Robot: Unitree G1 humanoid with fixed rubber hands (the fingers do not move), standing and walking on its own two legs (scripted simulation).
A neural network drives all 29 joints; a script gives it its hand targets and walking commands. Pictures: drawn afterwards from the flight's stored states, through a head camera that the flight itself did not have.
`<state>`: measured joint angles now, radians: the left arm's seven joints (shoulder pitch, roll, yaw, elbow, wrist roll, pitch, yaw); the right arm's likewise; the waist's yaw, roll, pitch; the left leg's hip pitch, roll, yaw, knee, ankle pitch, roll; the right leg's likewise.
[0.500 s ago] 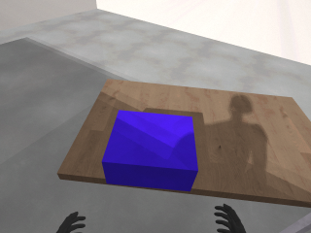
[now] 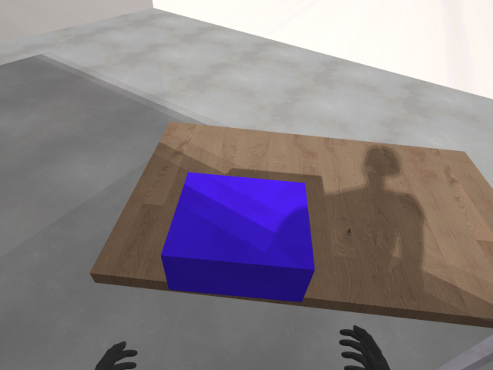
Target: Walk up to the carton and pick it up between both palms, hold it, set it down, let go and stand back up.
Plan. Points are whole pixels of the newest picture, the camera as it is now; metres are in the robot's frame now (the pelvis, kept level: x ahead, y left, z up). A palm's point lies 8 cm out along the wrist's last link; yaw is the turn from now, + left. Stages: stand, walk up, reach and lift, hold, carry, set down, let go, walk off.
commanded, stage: set down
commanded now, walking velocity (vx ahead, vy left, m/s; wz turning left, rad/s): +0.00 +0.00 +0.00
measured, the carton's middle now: (241, 233) +0.49 +0.00 -0.13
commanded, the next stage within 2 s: let go in 0.34 s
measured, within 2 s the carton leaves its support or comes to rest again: neither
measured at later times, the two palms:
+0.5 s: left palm out of the picture +0.14 +0.22 -0.09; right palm out of the picture +0.16 -0.22 -0.08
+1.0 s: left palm out of the picture +0.14 +0.25 -0.08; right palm out of the picture +0.13 -0.26 -0.08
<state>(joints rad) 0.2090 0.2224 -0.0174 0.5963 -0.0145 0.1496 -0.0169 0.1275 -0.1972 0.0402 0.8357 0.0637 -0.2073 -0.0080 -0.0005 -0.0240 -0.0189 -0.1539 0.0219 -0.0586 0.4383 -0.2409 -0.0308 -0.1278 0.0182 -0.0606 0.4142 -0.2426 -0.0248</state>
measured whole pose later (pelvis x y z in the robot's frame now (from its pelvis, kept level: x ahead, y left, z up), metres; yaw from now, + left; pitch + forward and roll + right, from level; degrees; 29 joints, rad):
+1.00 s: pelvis -0.01 +0.00 +0.00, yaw +0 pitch -4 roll -1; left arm 0.22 0.29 -0.02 0.60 0.00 0.04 -0.01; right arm 0.14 -0.28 0.03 0.85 0.02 -0.05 -0.02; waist 0.00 -0.02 0.00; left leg -0.16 0.02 -0.06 0.46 -0.25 -0.03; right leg -0.12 0.02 -0.06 0.43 -0.24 -0.02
